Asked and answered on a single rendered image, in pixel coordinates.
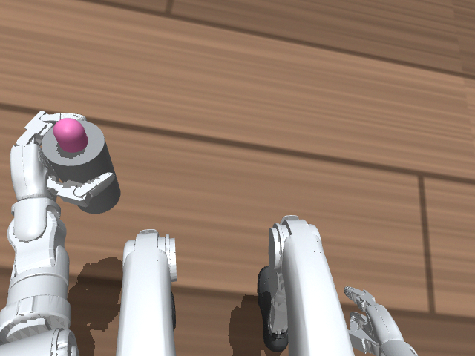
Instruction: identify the left robot arm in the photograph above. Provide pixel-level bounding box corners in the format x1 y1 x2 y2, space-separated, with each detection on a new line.
0 197 79 356

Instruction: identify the right robot arm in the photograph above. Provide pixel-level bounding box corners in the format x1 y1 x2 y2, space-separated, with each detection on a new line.
379 340 418 356

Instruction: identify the right robot hand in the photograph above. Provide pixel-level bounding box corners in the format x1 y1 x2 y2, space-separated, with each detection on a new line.
344 286 404 356

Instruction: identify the bottle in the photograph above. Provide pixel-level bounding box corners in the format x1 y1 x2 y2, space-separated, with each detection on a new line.
42 118 120 214

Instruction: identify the right robot foot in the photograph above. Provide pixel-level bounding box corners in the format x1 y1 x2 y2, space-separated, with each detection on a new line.
258 266 288 352

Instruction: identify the left robot hand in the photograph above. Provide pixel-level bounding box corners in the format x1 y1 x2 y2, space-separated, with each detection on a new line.
10 111 115 207

